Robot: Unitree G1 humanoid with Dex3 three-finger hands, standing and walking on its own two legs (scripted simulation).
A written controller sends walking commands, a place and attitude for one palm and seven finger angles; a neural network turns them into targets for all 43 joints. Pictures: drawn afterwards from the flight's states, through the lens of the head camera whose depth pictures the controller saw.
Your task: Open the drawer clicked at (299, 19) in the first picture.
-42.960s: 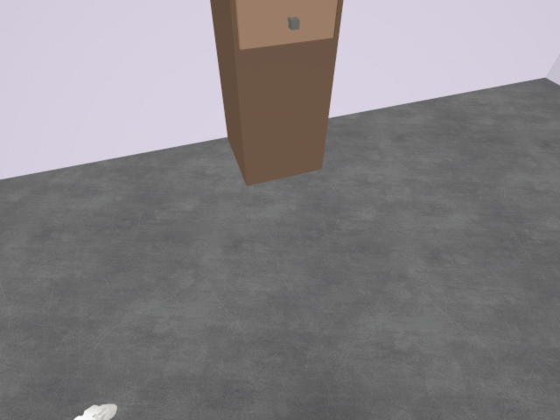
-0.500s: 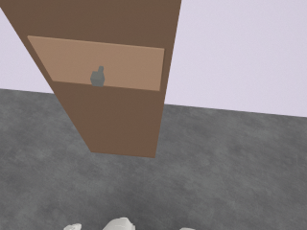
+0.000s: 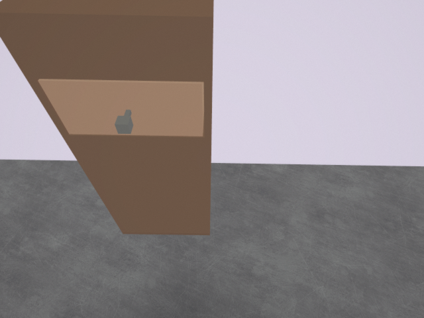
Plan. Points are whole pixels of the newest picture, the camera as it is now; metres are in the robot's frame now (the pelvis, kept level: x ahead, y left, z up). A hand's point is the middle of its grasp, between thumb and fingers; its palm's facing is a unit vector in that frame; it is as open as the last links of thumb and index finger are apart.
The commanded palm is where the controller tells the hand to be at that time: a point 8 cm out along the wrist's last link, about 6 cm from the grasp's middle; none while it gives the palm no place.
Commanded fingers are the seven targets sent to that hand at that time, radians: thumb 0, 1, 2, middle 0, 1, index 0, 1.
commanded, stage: come to a stop and stand still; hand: left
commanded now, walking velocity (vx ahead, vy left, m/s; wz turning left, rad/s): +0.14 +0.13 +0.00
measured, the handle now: (125, 120) +0.56 +0.25 +0.03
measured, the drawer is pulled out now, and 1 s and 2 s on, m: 0.00 0.00 0.00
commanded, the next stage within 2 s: look again from close up in 0.16 s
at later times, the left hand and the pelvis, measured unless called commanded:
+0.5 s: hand out of the picture +0.07 +0.21 -0.18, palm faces -0.01 -0.97 -0.25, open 7.4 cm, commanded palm none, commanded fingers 0.00 0.90 0.90 -0.20 -0.30 -0.20 -0.30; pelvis +0.03 +0.02 -0.01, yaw +0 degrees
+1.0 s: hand out of the picture +0.14 +0.20 -0.11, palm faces -0.02 -0.87 -0.48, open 7.4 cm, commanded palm +0.14 +0.25 -0.05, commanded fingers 0.00 0.74 0.83 -0.21 -0.41 -0.21 -0.41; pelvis +0.02 -0.01 -0.01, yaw +0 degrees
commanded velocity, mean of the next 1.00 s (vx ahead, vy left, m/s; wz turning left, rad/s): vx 0.01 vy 0.01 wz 0.00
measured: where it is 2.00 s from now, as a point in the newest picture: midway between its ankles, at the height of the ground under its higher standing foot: outside the picture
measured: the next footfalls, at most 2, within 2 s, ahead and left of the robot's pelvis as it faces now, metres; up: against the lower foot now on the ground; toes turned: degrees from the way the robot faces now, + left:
none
